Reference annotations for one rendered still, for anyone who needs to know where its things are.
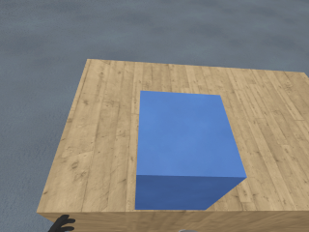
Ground pedestal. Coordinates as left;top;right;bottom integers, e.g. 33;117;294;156
36;59;309;232

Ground left robot hand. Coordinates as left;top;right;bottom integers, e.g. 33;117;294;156
48;215;75;232

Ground carton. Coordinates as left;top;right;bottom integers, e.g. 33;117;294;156
134;90;247;211

